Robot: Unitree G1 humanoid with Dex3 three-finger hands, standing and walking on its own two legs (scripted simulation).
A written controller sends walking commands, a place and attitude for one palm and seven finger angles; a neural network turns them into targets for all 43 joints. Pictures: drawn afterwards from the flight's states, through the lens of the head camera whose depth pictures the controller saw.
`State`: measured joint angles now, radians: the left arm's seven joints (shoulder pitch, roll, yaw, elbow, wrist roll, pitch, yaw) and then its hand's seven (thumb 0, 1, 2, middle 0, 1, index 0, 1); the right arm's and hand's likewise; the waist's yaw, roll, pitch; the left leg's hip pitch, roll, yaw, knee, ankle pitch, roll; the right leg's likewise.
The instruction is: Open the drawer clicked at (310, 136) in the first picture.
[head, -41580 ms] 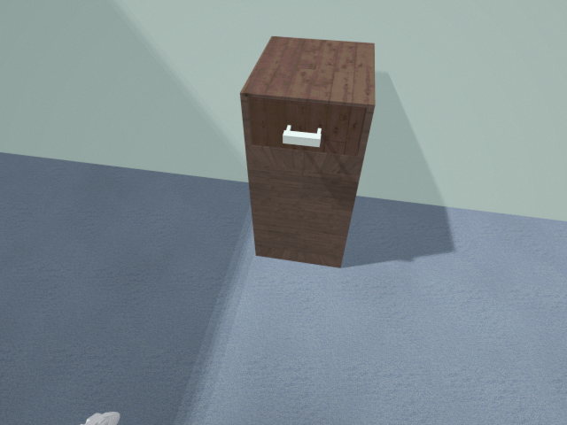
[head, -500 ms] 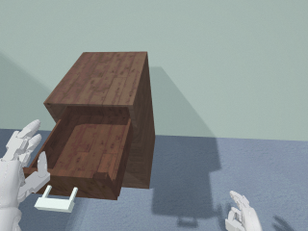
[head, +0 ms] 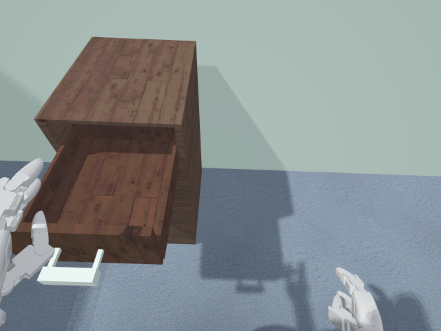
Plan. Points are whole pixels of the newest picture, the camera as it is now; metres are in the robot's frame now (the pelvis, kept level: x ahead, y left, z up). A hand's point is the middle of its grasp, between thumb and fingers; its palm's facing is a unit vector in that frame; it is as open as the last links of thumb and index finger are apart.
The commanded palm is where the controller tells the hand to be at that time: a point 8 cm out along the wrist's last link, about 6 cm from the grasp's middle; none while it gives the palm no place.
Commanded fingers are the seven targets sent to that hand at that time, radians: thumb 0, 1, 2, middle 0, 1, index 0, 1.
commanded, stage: step back with the hand held close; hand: left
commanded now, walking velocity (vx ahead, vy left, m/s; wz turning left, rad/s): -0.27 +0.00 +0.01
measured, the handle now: (74, 264) +0.25 +0.32 -0.09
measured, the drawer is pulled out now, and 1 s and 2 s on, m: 0.30 0.30 0.30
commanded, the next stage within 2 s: stop stepping back and stand still in 1.04 s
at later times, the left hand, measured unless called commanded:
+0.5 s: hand out of the picture +0.11 +0.25 +0.16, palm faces +0.43 -0.80 -0.42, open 7.4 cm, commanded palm +0.04 +0.30 +0.18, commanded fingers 0.00 0.90 0.90 -0.20 -0.30 -0.20 -0.30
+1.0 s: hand out of the picture +0.05 +0.18 +0.16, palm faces +0.27 -0.84 -0.47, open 7.4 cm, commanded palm -0.02 +0.23 +0.18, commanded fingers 0.00 0.90 0.90 -0.20 -0.30 -0.20 -0.30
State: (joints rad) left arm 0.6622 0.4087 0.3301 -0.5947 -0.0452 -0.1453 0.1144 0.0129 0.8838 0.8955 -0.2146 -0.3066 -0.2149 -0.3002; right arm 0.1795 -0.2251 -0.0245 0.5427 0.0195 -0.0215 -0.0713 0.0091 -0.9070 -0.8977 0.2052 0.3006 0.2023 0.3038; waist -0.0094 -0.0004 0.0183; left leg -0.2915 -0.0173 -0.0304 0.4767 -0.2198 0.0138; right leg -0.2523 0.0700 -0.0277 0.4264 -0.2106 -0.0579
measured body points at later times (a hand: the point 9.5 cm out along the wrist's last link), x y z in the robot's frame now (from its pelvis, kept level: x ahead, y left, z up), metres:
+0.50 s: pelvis -0.07 +0.01 -0.02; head -0.06 +0.02 +0.43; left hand +0.08 +0.29 +0.19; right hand +0.09 -0.22 -0.10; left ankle +0.01 +0.11 -0.73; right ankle +0.00 -0.08 -0.74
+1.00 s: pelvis -0.16 -0.05 +0.00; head -0.12 -0.03 +0.45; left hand +0.03 +0.22 +0.19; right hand +0.02 -0.28 -0.07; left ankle -0.15 +0.08 -0.72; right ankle -0.17 -0.12 -0.74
